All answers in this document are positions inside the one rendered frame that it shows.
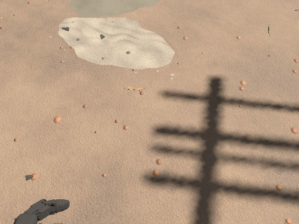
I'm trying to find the left robot hand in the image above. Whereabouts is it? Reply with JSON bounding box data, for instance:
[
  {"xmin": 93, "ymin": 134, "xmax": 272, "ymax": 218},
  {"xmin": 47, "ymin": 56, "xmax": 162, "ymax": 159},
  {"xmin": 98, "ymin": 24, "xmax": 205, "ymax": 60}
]
[{"xmin": 13, "ymin": 199, "xmax": 70, "ymax": 224}]

